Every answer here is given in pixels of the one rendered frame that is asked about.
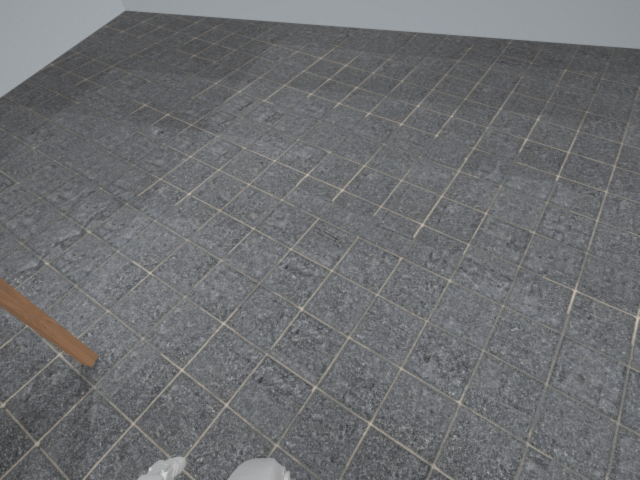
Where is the table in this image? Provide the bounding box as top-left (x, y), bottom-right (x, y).
top-left (0, 278), bottom-right (99, 367)

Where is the left robot hand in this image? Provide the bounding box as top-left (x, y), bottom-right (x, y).
top-left (137, 457), bottom-right (186, 480)

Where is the left robot thigh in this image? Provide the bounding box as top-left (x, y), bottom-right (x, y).
top-left (227, 458), bottom-right (290, 480)

